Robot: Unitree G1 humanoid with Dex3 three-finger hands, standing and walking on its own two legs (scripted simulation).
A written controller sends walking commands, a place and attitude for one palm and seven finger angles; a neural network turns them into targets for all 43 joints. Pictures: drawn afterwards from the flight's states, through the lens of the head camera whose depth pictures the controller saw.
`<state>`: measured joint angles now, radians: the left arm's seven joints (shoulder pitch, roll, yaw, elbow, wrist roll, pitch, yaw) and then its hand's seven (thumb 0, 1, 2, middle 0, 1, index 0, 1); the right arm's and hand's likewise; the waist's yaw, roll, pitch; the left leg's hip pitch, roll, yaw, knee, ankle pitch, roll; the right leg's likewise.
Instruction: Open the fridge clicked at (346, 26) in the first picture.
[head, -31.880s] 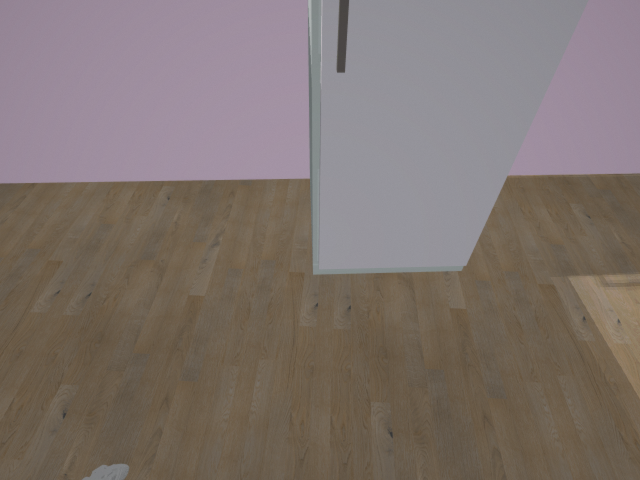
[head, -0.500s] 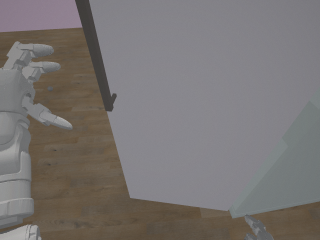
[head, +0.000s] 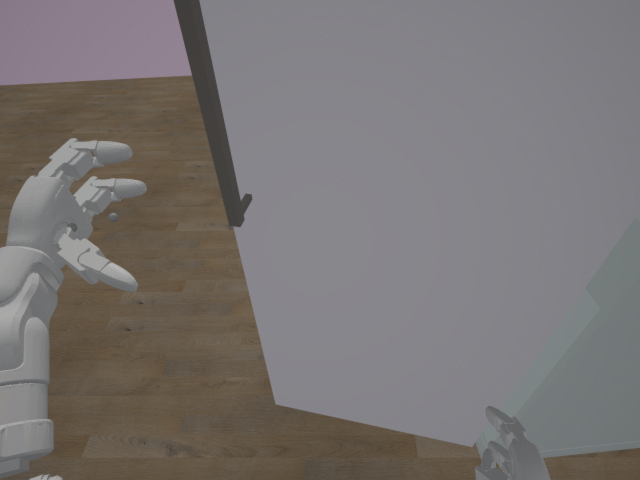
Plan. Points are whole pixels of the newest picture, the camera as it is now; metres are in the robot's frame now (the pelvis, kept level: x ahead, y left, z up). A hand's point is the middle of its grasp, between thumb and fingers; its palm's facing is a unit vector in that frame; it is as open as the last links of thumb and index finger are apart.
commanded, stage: draw the hand back to the body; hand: left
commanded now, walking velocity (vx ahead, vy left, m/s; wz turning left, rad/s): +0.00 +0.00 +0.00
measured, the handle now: (220, 112) +0.45 +0.19 +0.26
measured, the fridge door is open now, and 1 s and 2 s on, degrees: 73 73 73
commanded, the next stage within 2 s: step back with the hand held close in 1.46 s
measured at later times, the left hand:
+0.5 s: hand (73, 261) +0.25 +0.29 +0.20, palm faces +0.33 -0.92 -0.21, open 14.1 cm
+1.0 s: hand (64, 304) +0.22 +0.29 +0.17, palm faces +0.44 -0.82 -0.35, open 9.6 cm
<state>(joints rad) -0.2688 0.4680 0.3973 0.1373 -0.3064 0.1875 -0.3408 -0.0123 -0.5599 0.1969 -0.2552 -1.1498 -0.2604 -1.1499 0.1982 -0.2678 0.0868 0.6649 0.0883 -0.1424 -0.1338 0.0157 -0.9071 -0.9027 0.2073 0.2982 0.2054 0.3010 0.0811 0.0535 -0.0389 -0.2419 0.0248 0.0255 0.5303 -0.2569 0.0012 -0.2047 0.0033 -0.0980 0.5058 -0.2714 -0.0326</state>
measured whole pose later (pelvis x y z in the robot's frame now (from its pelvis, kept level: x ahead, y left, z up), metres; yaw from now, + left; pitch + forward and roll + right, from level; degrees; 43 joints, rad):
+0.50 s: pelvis -0.01 +0.01 +0.00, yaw +0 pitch -4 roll -1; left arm 0.02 0.42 0.38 -0.18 -0.20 0.14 -0.10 -0.01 -0.42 0.26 -0.25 -1.07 -0.25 -1.07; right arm 0.16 -0.25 0.08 0.63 0.03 -0.19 -0.08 0.02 -0.91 -0.90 0.21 0.30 0.20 0.30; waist 0.09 0.04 -0.01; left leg -0.18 0.02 0.03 0.50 -0.24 0.02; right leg -0.14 0.00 -0.09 0.45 -0.24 -0.02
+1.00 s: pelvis +0.01 +0.03 +0.01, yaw -2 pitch -6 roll +0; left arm 0.39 0.36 0.34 -0.35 -0.08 -0.07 0.09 0.00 0.43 0.68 -0.22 -0.57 -0.23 -0.57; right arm 0.21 -0.23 0.02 0.67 -0.01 -0.11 -0.06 0.02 -0.91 -0.90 0.21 0.30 0.20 0.30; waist 0.08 0.05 0.01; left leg -0.08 0.00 0.07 0.41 -0.23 0.03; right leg -0.06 -0.02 -0.05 0.38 -0.23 0.00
